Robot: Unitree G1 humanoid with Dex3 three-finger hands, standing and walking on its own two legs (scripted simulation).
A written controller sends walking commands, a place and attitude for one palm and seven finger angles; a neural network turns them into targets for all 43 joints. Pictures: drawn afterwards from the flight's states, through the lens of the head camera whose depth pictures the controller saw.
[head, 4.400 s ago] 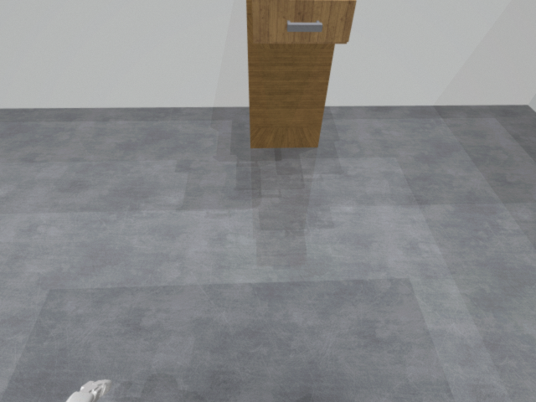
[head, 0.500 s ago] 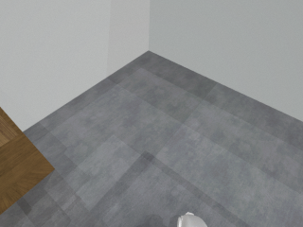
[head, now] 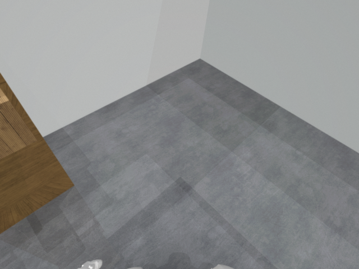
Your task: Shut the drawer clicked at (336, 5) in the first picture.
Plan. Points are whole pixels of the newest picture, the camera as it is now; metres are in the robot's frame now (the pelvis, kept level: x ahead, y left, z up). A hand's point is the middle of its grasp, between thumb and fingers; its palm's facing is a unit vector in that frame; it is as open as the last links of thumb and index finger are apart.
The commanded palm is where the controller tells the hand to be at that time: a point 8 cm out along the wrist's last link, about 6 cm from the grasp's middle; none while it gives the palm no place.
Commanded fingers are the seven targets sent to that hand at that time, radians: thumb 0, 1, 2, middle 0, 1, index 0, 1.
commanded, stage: turn to face it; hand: left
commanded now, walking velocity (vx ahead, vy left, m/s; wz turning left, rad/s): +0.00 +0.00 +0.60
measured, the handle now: out of the picture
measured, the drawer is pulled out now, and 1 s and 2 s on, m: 0.30 0.30 0.30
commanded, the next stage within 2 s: take the last steps up to it in 1.28 s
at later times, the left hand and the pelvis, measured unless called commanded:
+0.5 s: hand out of the picture -0.01 +0.17 -0.12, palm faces +0.33 -0.90 -0.30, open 7.4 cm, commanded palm none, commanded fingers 0.00 0.90 0.90 -0.20 -0.30 -0.20 -0.30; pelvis -0.03 -0.05 +0.02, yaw +18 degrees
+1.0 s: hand out of the picture -0.18 +0.18 -0.16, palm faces +0.60 -0.76 -0.24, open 7.4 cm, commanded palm none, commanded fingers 0.00 0.90 0.90 -0.20 -0.30 -0.20 -0.30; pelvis -0.08 -0.02 +0.02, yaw +34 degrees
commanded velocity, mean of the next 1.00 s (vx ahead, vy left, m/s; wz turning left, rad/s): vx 0.00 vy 0.00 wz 0.53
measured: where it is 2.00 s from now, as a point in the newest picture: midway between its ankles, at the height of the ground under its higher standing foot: outside the picture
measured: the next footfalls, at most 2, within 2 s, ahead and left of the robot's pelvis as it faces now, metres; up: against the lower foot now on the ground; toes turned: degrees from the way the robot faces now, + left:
right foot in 0.40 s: +0.03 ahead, -0.15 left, +0.00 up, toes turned +11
left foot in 0.84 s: -0.10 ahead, +0.07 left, +0.00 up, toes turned +37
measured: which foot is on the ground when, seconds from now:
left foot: down 0.00-0.40, up 0.42-0.82, down 0.84-1.00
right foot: up 0.00-0.38, down 0.40-0.84, up 0.86-1.00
